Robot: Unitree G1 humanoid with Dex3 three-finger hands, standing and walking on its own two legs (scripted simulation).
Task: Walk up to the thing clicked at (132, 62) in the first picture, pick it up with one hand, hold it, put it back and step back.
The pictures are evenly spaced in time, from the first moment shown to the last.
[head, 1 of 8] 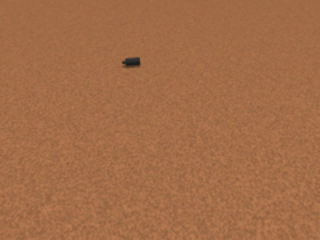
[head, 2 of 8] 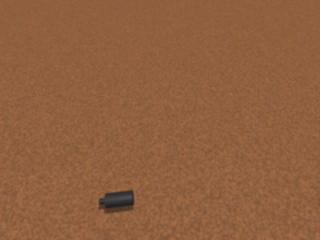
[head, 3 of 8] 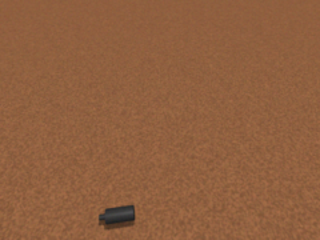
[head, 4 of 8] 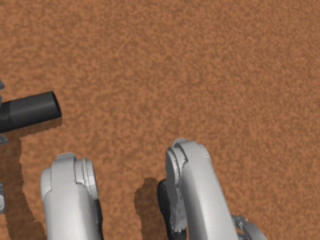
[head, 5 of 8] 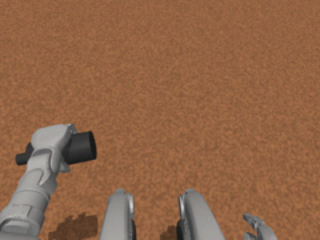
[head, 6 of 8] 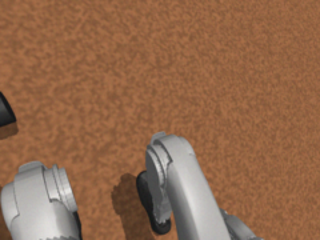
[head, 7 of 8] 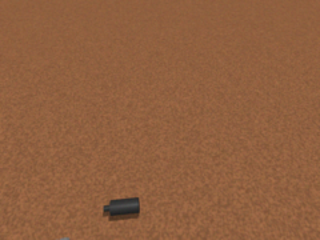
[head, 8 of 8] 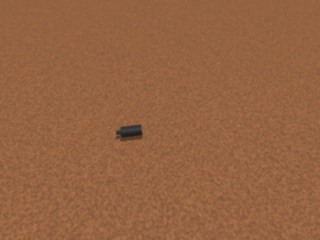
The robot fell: no
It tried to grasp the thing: yes
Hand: left
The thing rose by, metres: 0.69
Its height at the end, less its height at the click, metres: +0.00
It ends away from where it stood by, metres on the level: 0.01
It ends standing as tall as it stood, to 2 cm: yes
